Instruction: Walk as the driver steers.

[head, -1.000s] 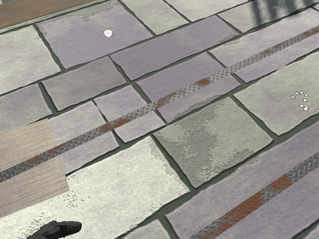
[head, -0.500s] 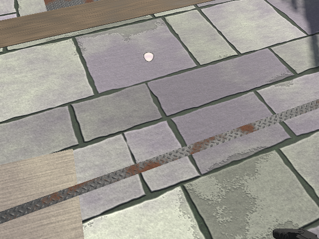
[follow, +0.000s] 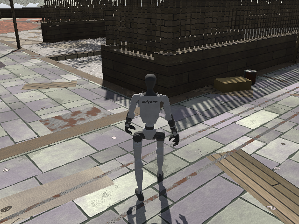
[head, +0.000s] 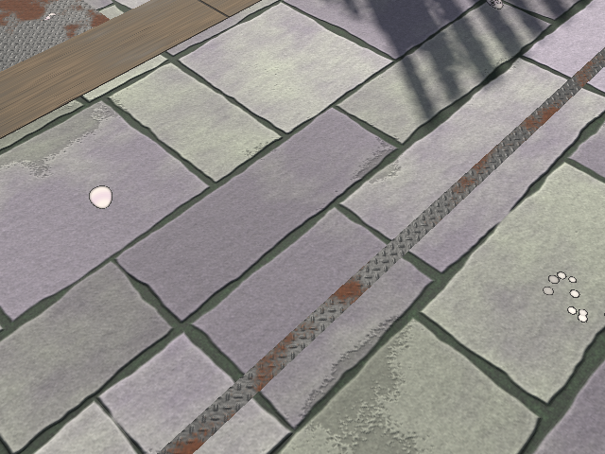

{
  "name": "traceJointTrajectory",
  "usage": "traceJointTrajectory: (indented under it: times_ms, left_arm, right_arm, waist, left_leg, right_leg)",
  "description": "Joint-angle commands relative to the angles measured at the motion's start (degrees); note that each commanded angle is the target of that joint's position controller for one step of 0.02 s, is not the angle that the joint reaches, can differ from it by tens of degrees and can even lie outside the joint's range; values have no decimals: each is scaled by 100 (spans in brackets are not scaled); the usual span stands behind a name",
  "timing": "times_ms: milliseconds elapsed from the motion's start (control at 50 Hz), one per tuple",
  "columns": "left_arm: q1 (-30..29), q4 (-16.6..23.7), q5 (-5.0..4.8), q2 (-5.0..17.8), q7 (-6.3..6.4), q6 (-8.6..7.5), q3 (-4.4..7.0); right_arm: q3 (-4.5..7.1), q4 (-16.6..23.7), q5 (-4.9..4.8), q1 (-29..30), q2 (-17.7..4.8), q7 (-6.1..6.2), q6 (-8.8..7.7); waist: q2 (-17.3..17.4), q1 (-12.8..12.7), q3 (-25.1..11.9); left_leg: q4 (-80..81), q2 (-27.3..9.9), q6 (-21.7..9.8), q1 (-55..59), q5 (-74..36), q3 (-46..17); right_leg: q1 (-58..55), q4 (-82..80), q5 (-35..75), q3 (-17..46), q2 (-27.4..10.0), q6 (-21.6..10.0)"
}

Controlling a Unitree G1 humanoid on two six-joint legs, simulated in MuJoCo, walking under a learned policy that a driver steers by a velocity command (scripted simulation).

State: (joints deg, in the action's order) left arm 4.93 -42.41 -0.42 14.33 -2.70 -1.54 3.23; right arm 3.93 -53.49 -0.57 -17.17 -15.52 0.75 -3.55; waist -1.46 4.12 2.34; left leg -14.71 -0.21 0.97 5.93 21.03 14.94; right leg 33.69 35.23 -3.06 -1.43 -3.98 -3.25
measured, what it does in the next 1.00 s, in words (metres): walks ahead, turning left: right foot, then left foot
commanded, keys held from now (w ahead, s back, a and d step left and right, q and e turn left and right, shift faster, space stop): q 1.00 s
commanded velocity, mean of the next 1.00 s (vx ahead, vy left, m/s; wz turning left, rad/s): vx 0.09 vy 0.00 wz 0.41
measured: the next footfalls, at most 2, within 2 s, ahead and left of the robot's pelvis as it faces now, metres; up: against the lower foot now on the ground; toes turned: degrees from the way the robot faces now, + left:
right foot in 0.04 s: +0.20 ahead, -0.11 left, +0.00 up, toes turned -3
left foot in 0.54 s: +0.18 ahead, +0.13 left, +0.00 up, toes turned +17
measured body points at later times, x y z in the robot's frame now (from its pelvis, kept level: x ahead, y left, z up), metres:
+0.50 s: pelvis +0.14 +0.00 +0.01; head +0.17 +0.03 +0.46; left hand +0.23 +0.30 -0.12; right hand +0.31 -0.25 -0.10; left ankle +0.15 +0.12 -0.71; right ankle +0.16 -0.11 -0.73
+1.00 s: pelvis +0.18 +0.02 +0.01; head +0.21 +0.04 +0.46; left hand +0.18 +0.34 -0.10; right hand +0.45 -0.17 -0.09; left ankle +0.14 +0.12 -0.73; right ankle +0.26 -0.10 -0.72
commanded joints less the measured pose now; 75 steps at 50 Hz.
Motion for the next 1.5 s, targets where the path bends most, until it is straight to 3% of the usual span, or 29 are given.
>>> traceJointTrajectory:
  times_ms: [20, 40, 60, 80, 100, 120, 160, 240, 500, 520, 540, 560, 580, 600, 640, 940, 1000, 1020, 1040, 1060, 1100, 1140, 1240, 1360, 1420, 1440, 1460, 1480, 1500]
  left_arm:
    - [775, 190, 75, 701, -8, -137, 264]
    - [1385, -5, 109, 1048, 89, -136, 391]
    - [1947, -123, 276, 1608, 230, -91, 463]
    - [1903, -50, 298, 1441, 231, -95, 333]
    - [1719, 16, 201, 1209, 208, -77, 305]
    - [1208, 8, 125, 1064, 209, -108, 253]
    - [510, -26, 93, 613, 203, -182, 135]
    - [-43, -82, 252, 716, 270, -244, 181]
    - [-186, -414, -81, 1094, 541, 218, 336]
    - [72, -534, -104, 975, 530, 240, 325]
    - [300, -566, 28, 772, 497, 246, 287]
    - [-6, -256, 265, 502, 461, 217, 199]
    - [-429, -128, 176, 637, 466, 185, 228]
    - [-579, -127, 16, 767, 470, 183, 270]
    - [-467, -303, 26, 881, 561, 194, 332]
    - [-354, -372, -25, 813, 419, 29, 311]
    - [178, -511, -33, 859, 325, -69, 336]
    - [372, -570, 13, 1068, 324, -73, 395]
    - [348, -520, 102, 1449, 375, -23, 454]
    - [268, -493, 301, 1607, 370, 2, 453]
    - [-220, -262, 211, 1038, 416, -6, 306]
    - [-352, -213, 51, 902, 474, 32, 251]
    - [207, -338, 106, 1154, 598, 154, 295]
    - [120, -343, -29, 1453, 423, 198, 366]
    - [254, -517, -136, 1194, 365, 188, 257]
    - [498, -529, 94, 815, 303, 150, 130]
    - [378, -333, 227, 551, 287, 114, 35]
    - [21, -277, 88, 993, 361, 144, 164]
    - [-8, -315, -23, 1134, 384, 184, 228]
  right_arm:
    - [218, 116, -100, 144, -1147, 29, 81]
    - [167, 87, -83, 87, -1050, 15, 60]
    - [-8, 229, 151, -156, -549, -57, -26]
    - [-132, -8, -26, -802, -262, -137, -107]
    - [78, -39, -246, -312, -908, -138, -103]
    - [82, 153, -326, 177, -837, -112, -73]
    - [107, 12, -136, 193, -640, 43, 124]
    - [154, 68, -59, -94, -467, 178, 481]
    - [258, 834, -20, 647, -537, -163, 627]
    - [312, 793, 17, 469, -658, -145, 605]
    - [469, 794, 32, 260, -1192, -62, 573]
    - [555, 897, 85, 175, -1782, 26, 547]
    - [491, 922, 239, -38, -1589, -56, 406]
    - [464, 962, 208, 195, -1468, -84, 283]
    - [377, 1084, -27, 794, -1101, 8, 230]
    - [350, 1309, 3, 1079, -1198, 135, 486]
    - [298, 1430, -70, 1334, -1142, 173, 567]
    - [252, 1471, -69, 1253, -1000, 198, 587]
    - [163, 1465, -3, 895, -638, 186, 584]
    - [255, 1624, -47, 836, -882, 170, 527]
    - [460, 1395, -58, 707, -1466, 122, 513]
    - [420, 1305, -49, 674, -1175, 140, 634]
    - [240, 1696, -105, 1248, -767, 50, 622]
    - [182, 1696, -41, 1023, -777, -63, 650]
    - [241, 1442, -12, 481, -873, -84, 662]
    - [328, 1462, -11, 338, -1269, -8, 665]
    - [284, 1629, 131, 581, -1485, 25, 633]
    - [223, 1586, 247, 504, -1197, -36, 508]
    - [181, 1506, 239, 728, -1091, -56, 408]
  waist:
    - [568, -848, -413]
    - [380, -1155, -844]
    - [-815, -1088, -1816]
    - [-1182, -891, -3077]
    - [-387, -1115, -2875]
    - [-441, -923, -1857]
    - [-170, -481, -902]
    - [-417, -107, -698]
    - [-453, -180, -544]
    - [-220, -143, -583]
    - [867, -221, -611]
    - [2247, -347, -592]
    - [1492, 9, -1242]
    - [1059, -85, -1093]
    - [675, -331, -860]
    - [1073, -317, -731]
    - [1066, -650, -801]
    - [801, -654, -871]
    - [-556, -361, -1018]
    - [-1538, -269, -781]
    - [-683, -197, -602]
    - [-586, -240, -372]
    - [-792, -658, -460]
    - [-903, -599, -558]
    - [-516, -294, -587]
    - [664, -422, -895]
    - [1771, -524, -947]
    - [1202, -161, -1055]
    - [1093, -297, -751]
  left_leg:
    - [-1425, -1406, -688, -166, -6174, -525]
    - [-2449, -1100, -426, -865, -5449, -474]
    - [-4581, -378, -65, -2649, -1477, -504]
    - [-6140, 363, 121, -3534, 2160, -1832]
    - [-6231, 42, 76, -3560, 1970, -2431]
    - [-5927, -217, 32, -4029, 1679, -2165]
    - [-5230, -572, 123, -3673, 931, -1921]
    - [-4834, -533, 286, -3007, 166, -1719]
    - [-1827, -314, -188, -2539, -733, -987]
    - [-1245, -193, -374, -2088, -1398, -1094]
    - [-705, -794, -723, -1419, -3316, -2160]
    - [-843, -2022, -1750, -484, -5642, -4056]
    - [-689, -2220, -2344, -473, -5092, -4397]
    - [-610, -1922, -2124, -493, -4594, -3917]
    - [-631, -1509, -1541, -728, -3855, -3362]
    - [-727, -940, -1355, -1485, -2642, -4036]
    - [-1117, -642, -1038, -1610, -2737, -4149]
    - [-1464, -371, -762, -2017, -2017, -3963]
    - [-2739, 349, -424, -2799, -23, -3068]
    - [-3812, 901, -146, -3859, 1805, -2478]
    - [-5211, 353, 88, -3933, 1165, -2476]
    - [-5469, 242, 301, -4136, 560, -2321]
    - [-4262, -60, 510, -4099, 218, -1775]
    - [-2464, -24, 239, -2624, 54, -1307]
    - [-534, 66, -215, -1130, -1591, -1338]
    - [-466, -910, -498, -157, -3302, -2586]
    - [-653, -2142, -1547, -212, -4587, -3856]
    - [-479, -2183, -2050, -822, -3863, -3846]
    - [-386, -1808, -1831, -1066, -3293, -3390]
  right_leg:
    - [-1422, -614, 60, -305, 558, -327]
    - [-2785, -880, 1622, -76, 369, -484]
    - [-4985, -123, 4743, 1440, -1176, -1130]
    - [-5911, -455, 5520, 3215, -2412, -2158]
    - [-5229, -692, 4966, 2413, -2029, -1849]
    - [-4488, -903, 4125, 1680, -1740, -1509]
    - [-2917, -1504, 2901, 937, -1290, -1075]
    - [-1787, -2106, 2198, 183, -1231, -1140]
    - [-2729, -1304, 662, -453, -1543, -526]
    - [-2588, -781, 355, -624, -1300, -205]
    - [-1886, 530, -583, -1089, -726, 286]
    - [25, 2199, -3588, -1061, 238, 834]
    - [334, 3156, -3883, 67, 443, 797]
    - [561, 3403, -3429, 324, 336, 682]
    - [663, 3104, -2543, 497, 140, 608]
    - [-981, 297, -1729, 658, 603, 755]
    - [-1895, -1208, -812, 530, 615, 585]
    - [-2538, -1600, -196, 801, 163, 417]
    - [-3214, -1693, 906, 1928, -1081, -49]
    - [-3046, -1784, 1819, 3175, -1932, -1134]
    - [-2767, -1702, 1415, 2280, -1641, -1117]
    - [-2794, -1667, 928, 1519, -1147, -779]
    - [-3381, -1763, 1273, 877, -1168, -948]
    - [-2936, -1568, 1423, 531, -1287, -889]
    - [-2260, -823, 653, 204, -1006, -276]
    - [-1432, 265, -909, -305, -554, 279]
    - [-449, 1225, -3397, -350, 47, 675]
    - [-569, 2036, -3578, 170, -30, 743]
    - [-530, 2350, -3286, 271, -80, 707]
